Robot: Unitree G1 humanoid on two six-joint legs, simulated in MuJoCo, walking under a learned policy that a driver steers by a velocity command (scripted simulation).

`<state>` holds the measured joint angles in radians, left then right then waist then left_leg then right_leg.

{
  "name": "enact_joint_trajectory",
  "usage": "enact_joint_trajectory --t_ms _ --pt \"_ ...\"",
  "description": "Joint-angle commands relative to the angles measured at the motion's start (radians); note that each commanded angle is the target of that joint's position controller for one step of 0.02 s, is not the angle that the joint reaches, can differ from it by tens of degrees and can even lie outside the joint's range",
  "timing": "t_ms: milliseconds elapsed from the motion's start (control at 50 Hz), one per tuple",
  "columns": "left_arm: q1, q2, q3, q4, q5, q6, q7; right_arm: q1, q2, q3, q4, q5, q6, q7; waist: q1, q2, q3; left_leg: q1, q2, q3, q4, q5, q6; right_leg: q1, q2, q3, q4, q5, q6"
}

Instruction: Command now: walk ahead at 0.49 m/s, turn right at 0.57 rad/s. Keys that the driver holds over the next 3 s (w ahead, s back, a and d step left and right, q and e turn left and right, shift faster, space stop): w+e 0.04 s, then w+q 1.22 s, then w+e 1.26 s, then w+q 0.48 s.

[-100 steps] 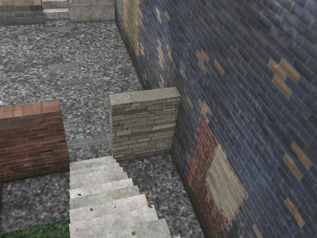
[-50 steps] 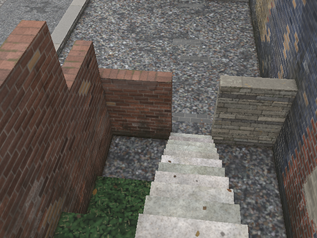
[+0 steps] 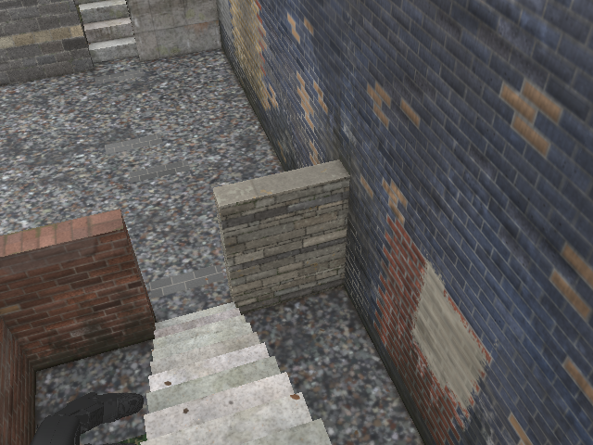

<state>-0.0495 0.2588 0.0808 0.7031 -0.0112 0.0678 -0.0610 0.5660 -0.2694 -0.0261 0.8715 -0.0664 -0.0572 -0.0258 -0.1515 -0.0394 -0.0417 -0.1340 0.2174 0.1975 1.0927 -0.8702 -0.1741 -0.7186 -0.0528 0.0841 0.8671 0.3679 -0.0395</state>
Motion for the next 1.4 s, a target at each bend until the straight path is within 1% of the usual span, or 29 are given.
enact_joint_trajectory --t_ms 20,60,100,120,140,200,240,320,400,560,720,820,860,880,920,960,1020,1060,1080,1100,1140,1160,1180,1200,1220,1260,1320,1360,1400 --pt "0.379 0.053 0.023 0.113 -0.037 0.007 -0.001 -0.316 -0.202 -0.051 -0.073 0.018 -0.039 0.031 0.301 0.152 0.146 -0.56 0.118 0.028 -0.199 0.316 0.114 0.611 -0.003 -0.148 0.031 0.225 0.005" --pt "0.622 0.108 0.029 0.254 -0.003 -0.013 0.02 -0.189 -0.175 -0.067 0.032 0.063 0.005 0.072 0.376 0.081 0.117 -0.348 -0.014 0.09 0.294 0.466 0.141 0.705 -0.004 -0.1 -0.409 0.025 0.002" --pt "0.633 0.114 0.015 0.294 0.037 -0.058 0.017 -0.15 -0.136 -0.07 0.054 0.041 0.058 0.001 0.353 -0.2 0.18 -0.489 -0.193 -0.07 1.021 -0.081 0.211 0.766 -0.04 -0.011 -0.493 0.001 -0.026" --pt "0.62 0.173 -0.043 0.3 0.021 -0.088 -0.001 0.023 0.006 -0.049 0.009 0.053 0.074 0.007 0.106 -0.402 0.091 -0.873 -0.245 -0.218 1.123 -0.144 0.174 0.977 -0.141 0.025 0.017 0.995 0.067" --pt "0.733 0.201 -0.034 0.33 -0.044 -0.095 0.009 0.062 -0.04 -0.047 0.008 0.055 0.09 -0.006 0.156 -0.375 -0.07 -0.839 -0.232 -0.276 1.058 -0.092 0.164 0.974 -0.189 0.092 -0.04 0.997 0.171" --pt "0.568 0.154 -0.041 0.255 0.001 -0.136 0.036 -0.081 -0.056 -0.066 0.055 0.055 0.129 -0.035 0.164 -0.2 -0.138 -0.876 -0.294 -0.447 0.839 0.506 0.185 0.656 -0.291 0.399 -0.301 -0.281 0.12" --pt "0.471 0.033 -0.085 0.231 0.027 -0.143 0.037 -0.222 -0.024 -0.049 0.033 0.056 0.159 -0.016 0.117 -0.114 0.035 -0.884 -0.297 -0.458 0.65 0.72 0.174 0.367 -0.319 0.436 -0.381 -0.45 0.059" --pt "0.596 0.018 -0.102 0.292 0.053 -0.16 0.078 -0.19 0.029 -0.042 0.121 0.018 0.151 -0.014 0.074 -0.046 0.024 -0.84 -0.319 -0.447 0.478 0.924 0.168 0.351 -0.262 0.319 -0.278 -0.241 0.023" --pt "0.644 -0.033 -0.107 0.35 -0.011 -0.182 0.085 -0.366 0.067 -0.015 0.061 0.023 0.129 -0.006 0.109 -0.024 0.177 -0.932 -0.311 -0.37 0.151 1.209 0.197 0.352 -0.162 0.117 -0.253 -0.485 0.097" --pt "0.826 -0.079 -0.103 0.456 0.057 -0.178 0.063 -0.495 0.077 -0.002 0.017 0.025 0.055 0.03 0.245 -0.018 0.223 -0.833 -0.25 -0.249 -0.064 1.361 0.292 0.508 -0.154 0.019 -0.143 -0.377 0.066" --pt "0.862 -0.068 -0.061 0.488 0.066 -0.142 0.088 -0.525 0.062 -0.019 0.005 0.018 0.051 0.043 0.295 -0.006 0.217 -0.822 -0.169 -0.154 -0.163 1.237 0.354 0.669 -0.199 -0.011 0.068 -0.151 0.041" --pt "0.624 0.005 -0.057 0.43 0.081 -0.171 0.029 -0.153 -0.029 -0.064 0.131 0.037 0.094 0.067 0.065 0.096 0.127 0.052 -0.29 0.044 -0.258 1.052 0.353 0.153 -0.138 -0.212 0.407 -0.256 0.037" --pt "0.35 0.176 -0.001 0.386 0.088 -0.193 0.056 0.203 -0.083 -0.097 0.228 0.056 0.105 0.048 -0.247 0.289 0.186 0.459 -0.253 -0.033 -0.498 1.13 0.428 -0.281 0.037 -0.282 1.072 -0.781 0.103" --pt "0.415 0.174 0.025 0.331 0.058 -0.175 0.073 0.016 -0.103 -0.081 0.178 0.091 0.082 0.037 -0.098 0.276 0.242 0.38 -0.1 -0.275 -0.73 1.445 0.484 -0.295 0.106 -0.245 1.066 -1.111 0.119" --pt "0.619 0.068 0.008 0.363 0.102 -0.168 0.055 0.127 -0.091 -0.051 0.254 0.091 0.048 0.014 0.091 0.021 0.13 0.56 0.065 -0.53 -0.385 1.724 0.523 -0.474 0.006 -0.096 0.742 -1.07 0.134" --pt "0.612 0.009 -0.001 0.381 0.116 -0.14 0.047 0.018 -0.041 -0.024 0.199 0.099 0.022 -0.004 0.141 -0.073 0.014 0.333 -0.023 -0.515 -0.395 1.361 0.493 -0.29 -0.001 -0.091 0.597 -0.986 0.09" --pt "0.724 -0.118 -0.059 0.409 0.105 -0.094 0.037 -0.203 -0.056 -0.016 0.162 0.093 -0.01 -0.013 0.29 0.111 0.045 -0.576 -0.122 -0.386 -0.33 1.295 0.479 0.627 0.113 -0.261 0.356 -0.348 0.043" --pt "0.789 0.02 -0.025 0.416 0.081 -0.142 0.045 -0.209 -0.006 -0.004 0.164 0.09 -0.033 -0.033 0.348 0.026 0.075 -0.57 -0.186 -0.469 0.064 0.799 0.451 0.489 0.042 -0.072 0.21 -0.206 0.023" --pt "0.713 -0.026 -0.062 0.373 0.079 -0.166 0.032 -0.196 0.022 0.0 0.137 0.078 -0.053 -0.047 0.322 -0.112 0.109 -0.657 -0.291 -0.346 0.033 0.615 0.391 0.64 0.075 -0.159 -0.172 0.098 0.056" --pt "0.68 -0.064 -0.074 0.366 0.06 -0.179 0.024 -0.164 -0.005 -0.006 0.148 0.068 -0.044 -0.047 0.31 -0.072 0.11 -0.647 -0.326 -0.306 0.135 0.568 0.381 0.772 0.081 -0.208 -0.365 0.205 0.067" --pt "0.725 0.064 -0.039 0.357 0.024 -0.152 0.032 -0.085 -0.065 -0.023 0.139 0.049 0.015 -0.039 0.298 -0.026 0.045 -0.483 -0.346 -0.286 0.521 0.602 0.391 0.845 0.012 -0.25 -0.601 0.079 0.045" --pt "0.777 0.099 -0.034 0.364 0.032 -0.134 0.029 -0.077 -0.054 -0.039 0.108 0.079 0.019 -0.016 0.306 -0.093 -0.008 -0.607 -0.455 -0.247 0.976 0.042 0.365 0.949 -0.133 -0.13 -0.566 0.106 -0.038" --pt "0.784 0.136 -0.052 0.343 0.079 -0.141 0.012 -0.003 0.034 -0.031 0.001 0.17 0.009 -0.021 0.171 -0.115 -0.146 -0.874 -0.379 -0.247 1.302 -0.149 0.323 1.203 -0.384 0.138 -0.056 0.836 -0.084" --pt "0.892 0.18 -0.029 0.361 0.073 -0.14 -0.01 0.028 0.003 -0.029 -0.013 0.167 0.002 -0.039 0.206 -0.111 -0.199 -1.04 -0.321 -0.287 1.318 -0.005 0.334 1.281 -0.509 0.279 -0.085 0.743 -0.157" --pt "0.915 0.159 -0.026 0.374 0.067 -0.142 -0.008 -0.054 -0.024 -0.033 0.014 0.125 0.017 -0.039 0.23 0.021 -0.056 -1.147 -0.306 -0.258 1.291 0.152 0.324 1.126 -0.513 0.258 -0.226 0.491 -0.184" --pt "0.811 0.185 -0.006 0.377 0.088 -0.185 0.007 -0.347 0.004 -0.025 -0.078 0.039 0.065 -0.036 0.247 -0.009 0.143 -1.209 -0.173 -0.286 1.132 0.289 0.281 0.761 -0.597 0.404 -0.457 -0.257 -0.294" --pt "0.597 -0.055 -0.09 0.377 0.078 -0.2 0.012 -0.403 0.037 -0.019 -0.086 0.071 0.103 -0.022 0.122 0.073 0.441 -1.031 -0.162 -0.369 0.634 0.69 0.197 0.166 -0.437 0.21 -0.501 -0.613 -0.177" --pt "0.456 0.023 -0.088 0.348 0.046 -0.204 0.026 -0.227 0.1 -0.011 0.005 0.054 0.125 0.022 0.016 0.06 0.387 -0.405 -0.175 -0.228 0.271 1.02 0.19 -0.277 -0.303 -0.02 -0.554 -0.764 -0.066" --pt "0.586 0.059 -0.076 0.41 0.039 -0.201 0.028 -0.248 0.082 -0.025 0.049 0.031 0.136 0.029 0.079 -0.007 0.358 -0.608 -0.184 -0.233 0.332 1.106 0.193 0.035 -0.26 -0.008 -0.39 -0.78 -0.065"
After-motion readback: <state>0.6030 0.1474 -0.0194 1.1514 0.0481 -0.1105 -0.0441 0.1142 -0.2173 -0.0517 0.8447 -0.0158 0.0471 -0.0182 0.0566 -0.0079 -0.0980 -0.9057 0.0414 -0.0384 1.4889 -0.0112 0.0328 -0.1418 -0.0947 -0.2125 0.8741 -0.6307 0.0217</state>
